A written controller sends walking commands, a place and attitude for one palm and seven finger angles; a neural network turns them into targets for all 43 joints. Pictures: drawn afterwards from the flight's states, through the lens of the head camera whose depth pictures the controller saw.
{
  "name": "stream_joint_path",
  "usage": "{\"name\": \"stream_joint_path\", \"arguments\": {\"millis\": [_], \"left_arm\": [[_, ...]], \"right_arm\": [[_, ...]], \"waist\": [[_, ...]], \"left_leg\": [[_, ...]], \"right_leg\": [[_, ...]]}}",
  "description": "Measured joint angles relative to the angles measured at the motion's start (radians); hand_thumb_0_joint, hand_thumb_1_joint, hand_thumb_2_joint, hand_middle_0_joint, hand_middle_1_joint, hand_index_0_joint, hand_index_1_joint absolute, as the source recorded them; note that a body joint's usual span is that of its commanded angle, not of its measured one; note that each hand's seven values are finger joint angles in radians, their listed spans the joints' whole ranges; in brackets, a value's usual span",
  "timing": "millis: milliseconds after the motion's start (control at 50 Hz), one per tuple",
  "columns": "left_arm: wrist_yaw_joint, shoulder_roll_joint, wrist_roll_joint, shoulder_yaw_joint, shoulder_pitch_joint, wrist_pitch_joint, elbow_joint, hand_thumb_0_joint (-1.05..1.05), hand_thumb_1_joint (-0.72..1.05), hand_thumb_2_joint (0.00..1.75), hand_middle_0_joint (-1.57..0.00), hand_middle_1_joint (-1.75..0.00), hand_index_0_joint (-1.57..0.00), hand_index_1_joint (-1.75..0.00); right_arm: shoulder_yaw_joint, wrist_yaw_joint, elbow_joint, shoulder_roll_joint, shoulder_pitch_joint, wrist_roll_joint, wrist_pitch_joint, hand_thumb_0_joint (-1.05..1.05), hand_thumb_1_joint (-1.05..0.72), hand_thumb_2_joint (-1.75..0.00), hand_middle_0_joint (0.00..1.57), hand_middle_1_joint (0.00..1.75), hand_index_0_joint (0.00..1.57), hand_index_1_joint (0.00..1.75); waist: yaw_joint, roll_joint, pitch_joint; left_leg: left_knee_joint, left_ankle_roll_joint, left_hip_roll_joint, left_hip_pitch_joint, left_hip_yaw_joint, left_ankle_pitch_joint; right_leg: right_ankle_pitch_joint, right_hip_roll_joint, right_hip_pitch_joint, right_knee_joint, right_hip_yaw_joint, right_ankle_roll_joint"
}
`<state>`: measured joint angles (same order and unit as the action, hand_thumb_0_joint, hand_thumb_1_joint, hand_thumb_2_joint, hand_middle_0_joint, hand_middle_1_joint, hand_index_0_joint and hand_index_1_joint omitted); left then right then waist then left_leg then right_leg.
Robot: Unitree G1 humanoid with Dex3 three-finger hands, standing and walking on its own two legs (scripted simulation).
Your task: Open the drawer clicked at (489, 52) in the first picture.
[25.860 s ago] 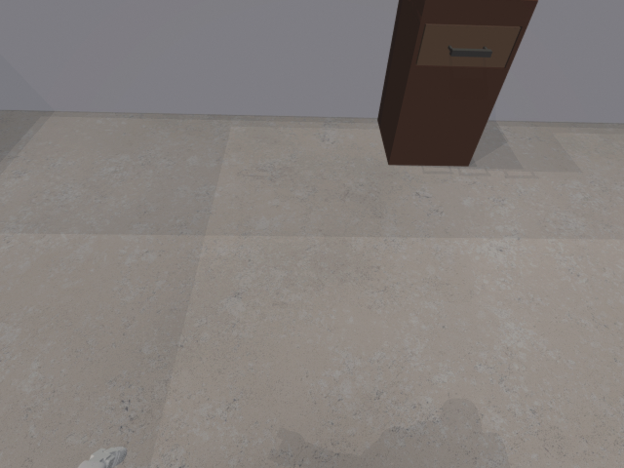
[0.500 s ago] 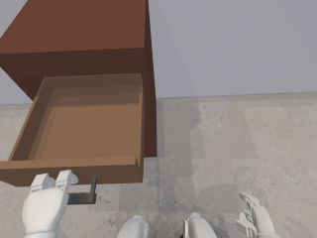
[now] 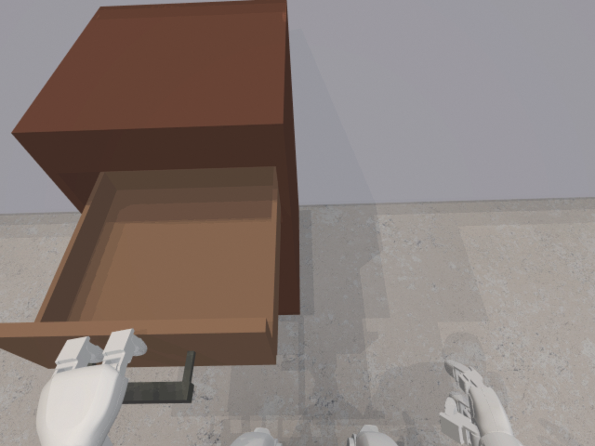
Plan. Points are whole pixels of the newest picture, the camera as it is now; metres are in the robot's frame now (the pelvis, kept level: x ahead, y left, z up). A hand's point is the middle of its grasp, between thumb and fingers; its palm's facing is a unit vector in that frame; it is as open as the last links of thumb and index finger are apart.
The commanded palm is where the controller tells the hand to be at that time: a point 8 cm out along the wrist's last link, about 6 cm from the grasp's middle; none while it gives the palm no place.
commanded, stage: lift the hand off the handle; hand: left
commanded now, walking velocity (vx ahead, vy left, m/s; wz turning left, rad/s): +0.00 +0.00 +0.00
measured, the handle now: (137, 376) +0.22 +0.26 -0.08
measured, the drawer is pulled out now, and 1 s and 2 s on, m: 0.30 0.30 0.30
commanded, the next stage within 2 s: draw the hand back to the body in 1.38 s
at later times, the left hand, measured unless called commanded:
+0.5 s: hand (104, 392) +0.18 +0.25 +0.01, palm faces -0.01 -0.09 -1.00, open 13.7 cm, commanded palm +0.16 +0.25 +0.06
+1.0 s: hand (95, 379) +0.19 +0.25 +0.05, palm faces -0.01 -0.09 -1.00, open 13.8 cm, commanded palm +0.17 +0.25 +0.10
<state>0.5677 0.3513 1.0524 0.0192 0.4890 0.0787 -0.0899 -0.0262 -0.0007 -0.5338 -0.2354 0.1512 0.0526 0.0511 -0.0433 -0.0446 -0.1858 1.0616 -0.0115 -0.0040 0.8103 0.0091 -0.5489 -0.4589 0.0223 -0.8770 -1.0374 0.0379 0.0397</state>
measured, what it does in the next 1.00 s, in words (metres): stands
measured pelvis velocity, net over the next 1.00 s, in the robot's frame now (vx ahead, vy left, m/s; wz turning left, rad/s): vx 0.02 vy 0.00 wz -0.01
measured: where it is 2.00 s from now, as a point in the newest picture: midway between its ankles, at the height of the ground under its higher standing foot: outside the picture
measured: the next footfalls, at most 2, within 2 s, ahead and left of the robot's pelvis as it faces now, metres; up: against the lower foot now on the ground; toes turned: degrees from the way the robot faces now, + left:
none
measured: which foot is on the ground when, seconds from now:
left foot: down 0.00-1.00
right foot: down 0.00-1.00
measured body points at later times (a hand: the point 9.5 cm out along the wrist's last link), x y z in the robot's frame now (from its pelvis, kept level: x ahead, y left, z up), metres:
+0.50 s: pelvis +0.01 +0.01 +0.02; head +0.06 -0.01 +0.46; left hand +0.17 +0.26 +0.06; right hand +0.21 -0.22 -0.08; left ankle -0.02 +0.11 -0.67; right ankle +0.02 -0.10 -0.67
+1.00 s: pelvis +0.02 +0.00 +0.04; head +0.06 -0.03 +0.48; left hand +0.18 +0.25 +0.10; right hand +0.22 -0.22 -0.06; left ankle -0.02 +0.11 -0.67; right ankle +0.02 -0.10 -0.67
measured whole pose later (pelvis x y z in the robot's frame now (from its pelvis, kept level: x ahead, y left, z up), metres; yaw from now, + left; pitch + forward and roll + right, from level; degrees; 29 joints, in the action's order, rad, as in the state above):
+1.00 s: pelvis +0.02 +0.00 +0.04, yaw -1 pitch +11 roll +0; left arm 0.44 0.37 1.01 0.00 0.57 0.05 0.12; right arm -0.02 0.02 -0.51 -0.24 0.18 0.03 0.05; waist -0.08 -0.06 -0.14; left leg 0.83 -0.01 0.00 0.54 0.03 -0.48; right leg -0.40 0.02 -0.62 -0.83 0.01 0.03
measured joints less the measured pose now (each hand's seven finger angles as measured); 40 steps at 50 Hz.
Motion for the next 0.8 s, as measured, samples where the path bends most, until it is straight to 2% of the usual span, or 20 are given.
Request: {"name": "stream_joint_path", "arguments": {"millis": [300, 600, 800], "left_arm": [[-0.022, 0.003, -0.006, -0.015, 0.053, -0.001, 0.074, 0.00, -0.49, 0.30, -0.32, -1.20, -0.36, -1.21], [-0.041, -0.013, -0.010, -0.051, 0.047, -0.045, 0.139, 0.00, -0.49, 0.30, -0.32, -1.20, -0.33, -1.20], [-0.099, 0.010, -0.038, -0.033, 0.054, -0.073, 0.155, 0.00, -0.49, 0.30, -0.32, -1.20, -0.32, -1.20]], "right_arm": [[-0.004, 0.015, 0.011, -0.003, 0.022, 0.001, 0.006, 0.01, -0.91, -0.90, 0.20, 0.30, 0.20, 0.30], [0.004, 0.031, 0.026, 0.003, 0.026, -0.014, 0.008, 0.01, -0.91, -0.90, 0.20, 0.30, 0.20, 0.30], [0.010, 0.022, 0.029, 0.000, 0.030, -0.026, 0.005, 0.01, -0.91, -0.90, 0.20, 0.30, 0.20, 0.30]], "waist": [[-0.006, -0.009, 0.010], [-0.016, -0.014, 0.017], [-0.023, -0.016, 0.036]], "left_leg": [[-0.061, -0.010, 0.004, -0.079, 0.011, 0.011], [-0.123, -0.012, 0.008, -0.159, 0.017, 0.030], [-0.188, -0.007, 0.006, -0.233, 0.015, 0.052]], "right_leg": [[0.012, -0.002, 0.077, 0.059, -0.012, -0.011], [0.027, -0.004, 0.153, 0.113, -0.020, -0.015], [0.043, -0.001, 0.224, 0.169, -0.019, -0.010]]}}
